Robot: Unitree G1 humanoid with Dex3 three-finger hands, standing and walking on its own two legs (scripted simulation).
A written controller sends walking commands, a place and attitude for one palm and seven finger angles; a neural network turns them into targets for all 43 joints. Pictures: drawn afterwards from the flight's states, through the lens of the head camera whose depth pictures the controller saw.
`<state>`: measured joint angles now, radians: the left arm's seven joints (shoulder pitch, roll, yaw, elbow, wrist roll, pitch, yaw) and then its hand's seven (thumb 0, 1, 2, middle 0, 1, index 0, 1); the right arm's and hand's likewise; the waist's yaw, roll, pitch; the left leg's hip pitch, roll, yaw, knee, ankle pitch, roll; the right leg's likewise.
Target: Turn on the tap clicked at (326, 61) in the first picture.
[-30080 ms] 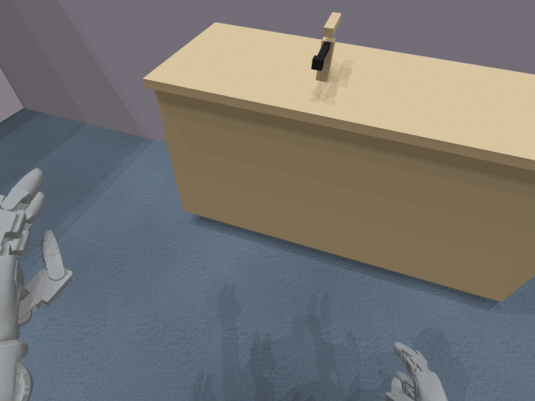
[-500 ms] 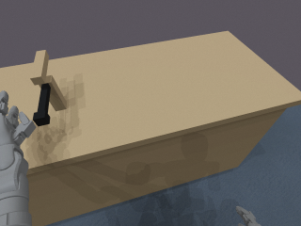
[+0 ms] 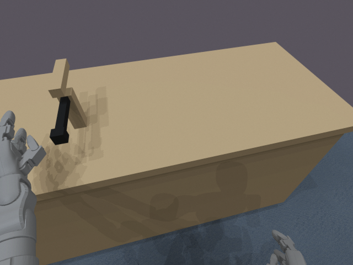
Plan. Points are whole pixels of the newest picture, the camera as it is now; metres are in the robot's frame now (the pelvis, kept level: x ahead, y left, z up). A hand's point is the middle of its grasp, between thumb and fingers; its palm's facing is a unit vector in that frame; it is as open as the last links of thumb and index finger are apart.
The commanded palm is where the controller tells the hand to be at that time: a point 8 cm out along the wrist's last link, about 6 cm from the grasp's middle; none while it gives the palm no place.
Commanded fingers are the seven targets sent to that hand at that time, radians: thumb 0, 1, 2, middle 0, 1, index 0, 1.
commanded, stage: push the lever round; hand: left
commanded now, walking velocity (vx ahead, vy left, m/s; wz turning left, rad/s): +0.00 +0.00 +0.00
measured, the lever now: (59, 136) +0.35 +0.30 +0.11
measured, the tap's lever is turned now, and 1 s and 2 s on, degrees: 0 13 39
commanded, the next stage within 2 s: none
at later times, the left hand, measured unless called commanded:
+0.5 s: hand (60, 146) +0.32 +0.28 +0.11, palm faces +0.54 -0.84 -0.08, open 7.8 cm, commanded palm +0.28 +0.32 +0.11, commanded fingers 0.00 0.90 0.90 -0.15 -0.15 -0.15 -0.15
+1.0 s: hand (73, 143) +0.33 +0.26 +0.11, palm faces +0.58 -0.81 -0.04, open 7.8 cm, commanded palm +0.29 +0.29 +0.11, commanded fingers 0.00 0.90 0.90 -0.15 -0.15 -0.15 -0.15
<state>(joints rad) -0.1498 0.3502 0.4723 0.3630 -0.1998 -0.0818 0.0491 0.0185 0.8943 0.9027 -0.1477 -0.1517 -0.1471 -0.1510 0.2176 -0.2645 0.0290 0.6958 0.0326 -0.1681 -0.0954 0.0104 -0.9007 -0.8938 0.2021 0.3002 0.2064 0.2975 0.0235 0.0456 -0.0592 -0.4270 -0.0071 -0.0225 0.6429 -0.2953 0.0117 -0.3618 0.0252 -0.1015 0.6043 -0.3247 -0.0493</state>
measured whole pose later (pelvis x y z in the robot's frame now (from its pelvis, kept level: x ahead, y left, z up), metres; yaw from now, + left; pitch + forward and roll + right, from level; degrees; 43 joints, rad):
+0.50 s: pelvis +0.00 -0.01 +0.00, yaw +0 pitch +4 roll +0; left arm -0.17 0.30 0.41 0.35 -0.17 -0.09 0.14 0.02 0.90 0.91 -0.15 -0.15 -0.15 -0.15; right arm 0.24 -0.27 0.03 0.71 0.03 -0.15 -0.09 0.01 -0.90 -0.89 0.20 0.30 0.21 0.30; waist 0.01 0.05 -0.06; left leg -0.42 0.00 -0.02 0.64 -0.29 0.00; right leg -0.36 0.03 -0.10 0.61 -0.32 -0.06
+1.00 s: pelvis +0.00 -0.01 +0.00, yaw +0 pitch +4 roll +0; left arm -0.18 0.23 0.36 0.31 -0.15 -0.08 0.26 0.02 0.91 0.91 -0.15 -0.15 -0.15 -0.15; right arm 0.22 -0.26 0.02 0.70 0.02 -0.13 -0.08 0.01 -0.90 -0.89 0.20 0.30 0.21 0.30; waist 0.01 0.05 -0.06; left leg -0.42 0.00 -0.02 0.64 -0.29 0.00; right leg -0.36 0.04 -0.10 0.61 -0.33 -0.07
